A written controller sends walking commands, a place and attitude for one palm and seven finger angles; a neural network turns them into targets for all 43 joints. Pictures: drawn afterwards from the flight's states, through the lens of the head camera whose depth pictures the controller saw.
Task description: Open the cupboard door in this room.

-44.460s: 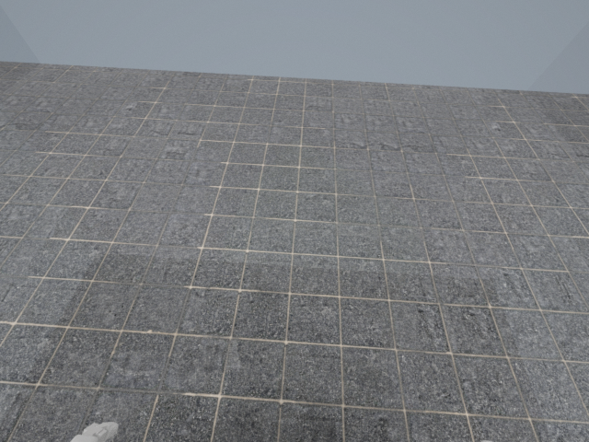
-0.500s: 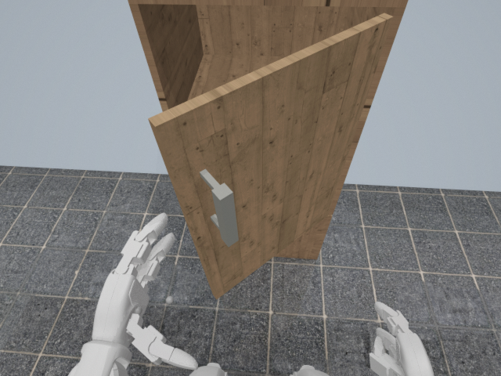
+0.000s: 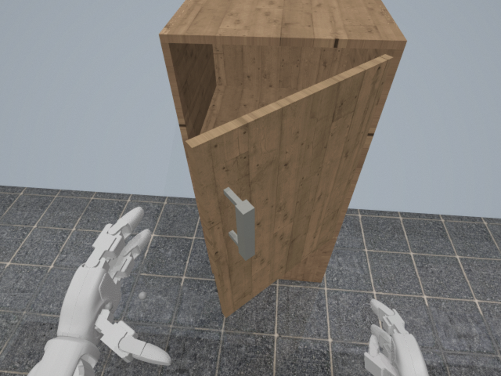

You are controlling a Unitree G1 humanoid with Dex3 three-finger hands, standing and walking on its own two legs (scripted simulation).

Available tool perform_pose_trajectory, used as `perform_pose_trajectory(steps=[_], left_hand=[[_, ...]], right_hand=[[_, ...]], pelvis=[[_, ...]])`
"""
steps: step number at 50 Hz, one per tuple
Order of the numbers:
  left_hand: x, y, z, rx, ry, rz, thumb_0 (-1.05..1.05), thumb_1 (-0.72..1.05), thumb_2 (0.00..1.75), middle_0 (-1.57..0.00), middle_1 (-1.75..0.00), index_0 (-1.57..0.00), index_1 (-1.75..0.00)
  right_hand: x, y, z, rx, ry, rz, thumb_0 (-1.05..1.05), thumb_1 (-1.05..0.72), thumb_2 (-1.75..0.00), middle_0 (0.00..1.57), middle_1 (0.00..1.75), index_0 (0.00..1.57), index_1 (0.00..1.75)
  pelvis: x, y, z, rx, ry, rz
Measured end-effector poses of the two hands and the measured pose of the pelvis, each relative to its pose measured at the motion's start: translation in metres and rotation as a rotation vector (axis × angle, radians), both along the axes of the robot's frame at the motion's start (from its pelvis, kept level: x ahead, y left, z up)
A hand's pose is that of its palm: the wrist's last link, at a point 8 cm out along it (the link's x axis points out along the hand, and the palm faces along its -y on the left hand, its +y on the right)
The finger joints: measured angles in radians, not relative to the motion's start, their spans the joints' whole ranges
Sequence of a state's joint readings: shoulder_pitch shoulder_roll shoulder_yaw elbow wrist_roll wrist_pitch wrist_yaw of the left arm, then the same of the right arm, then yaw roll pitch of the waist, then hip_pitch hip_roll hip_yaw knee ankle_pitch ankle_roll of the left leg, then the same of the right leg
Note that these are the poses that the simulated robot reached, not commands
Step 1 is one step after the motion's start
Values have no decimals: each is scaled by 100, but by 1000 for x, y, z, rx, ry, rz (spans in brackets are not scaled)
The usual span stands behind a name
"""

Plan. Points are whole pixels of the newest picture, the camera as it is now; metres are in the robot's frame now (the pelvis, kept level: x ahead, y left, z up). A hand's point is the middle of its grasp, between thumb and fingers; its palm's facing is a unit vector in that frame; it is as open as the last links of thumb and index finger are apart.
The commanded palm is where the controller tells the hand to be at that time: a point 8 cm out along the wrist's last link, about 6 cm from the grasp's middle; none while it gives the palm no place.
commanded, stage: draw the hand back to the body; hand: left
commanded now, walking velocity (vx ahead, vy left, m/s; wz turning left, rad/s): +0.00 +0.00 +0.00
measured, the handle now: (238, 224) +0.35 +0.05 +0.06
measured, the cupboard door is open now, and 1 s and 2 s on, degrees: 43 43 43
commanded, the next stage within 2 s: step back with the hand held close in 1.08 s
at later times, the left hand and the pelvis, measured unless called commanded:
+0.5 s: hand (53, 259) +0.21 +0.25 +0.17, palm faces +0.37 -0.85 -0.38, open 11.5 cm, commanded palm +0.16 +0.29 +0.19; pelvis +0.02 +0.01 +0.04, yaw -1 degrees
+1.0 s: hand (35, 256) +0.21 +0.26 +0.18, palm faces +0.44 -0.81 -0.39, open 7.5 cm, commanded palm +0.16 +0.29 +0.21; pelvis +0.01 +0.00 +0.05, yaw -1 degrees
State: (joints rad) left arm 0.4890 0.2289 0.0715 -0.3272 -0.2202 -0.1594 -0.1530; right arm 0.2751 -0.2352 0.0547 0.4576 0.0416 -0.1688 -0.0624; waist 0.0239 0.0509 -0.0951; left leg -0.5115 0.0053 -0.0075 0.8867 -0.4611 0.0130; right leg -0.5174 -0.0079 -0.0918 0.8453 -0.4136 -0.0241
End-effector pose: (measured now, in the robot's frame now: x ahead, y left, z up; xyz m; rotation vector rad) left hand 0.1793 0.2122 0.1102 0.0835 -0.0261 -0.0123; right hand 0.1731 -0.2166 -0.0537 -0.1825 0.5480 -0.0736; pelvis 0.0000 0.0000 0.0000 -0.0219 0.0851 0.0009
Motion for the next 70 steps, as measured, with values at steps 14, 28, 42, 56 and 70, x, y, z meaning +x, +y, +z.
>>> perform_pose_trajectory(steps=[14, 28, 42, 56, 70], left_hand=[[-12, 46, 39, 256, 36, 280, -1, -13, 46, -17, -30, -17, -30], [-9, 81, 84, 341, -67, 407, 0, 35, 67, -19, -31, -19, -30], [-16, 94, 106, 370, -129, 497, 1, 79, 86, -21, -31, -20, -30], [-20, 78, 100, 359, -107, 468, 1, 88, 90, -21, -31, -21, -30], [-22, 79, 111, 458, -123, 403, 1, 89, 90, -21, -31, -21, -30]], right_hand=[[8, 19, 14, -27, 58, 16, 1, -91, -90, 20, 30, 20, 30], [22, 20, 24, -28, 72, 29, 1, -91, -90, 20, 30, 20, 30], [23, 3, 26, -36, 94, 22, 1, -91, -90, 20, 30, 20, 30], [11, -11, 23, -36, 108, -3, 1, -91, -90, 20, 30, 20, 30], [-3, -22, 22, -40, 140, -52, 1, -91, -90, 20, 30, 20, 30]], pelvis=[[11, 12, 27, 4, -84, -4], [19, 13, 42, 10, -143, -13], [17, 4, 46, 12, -168, -13], [12, -7, 47, 12, -184, -14], [-5, -4, 46, 4, -111, -15]])
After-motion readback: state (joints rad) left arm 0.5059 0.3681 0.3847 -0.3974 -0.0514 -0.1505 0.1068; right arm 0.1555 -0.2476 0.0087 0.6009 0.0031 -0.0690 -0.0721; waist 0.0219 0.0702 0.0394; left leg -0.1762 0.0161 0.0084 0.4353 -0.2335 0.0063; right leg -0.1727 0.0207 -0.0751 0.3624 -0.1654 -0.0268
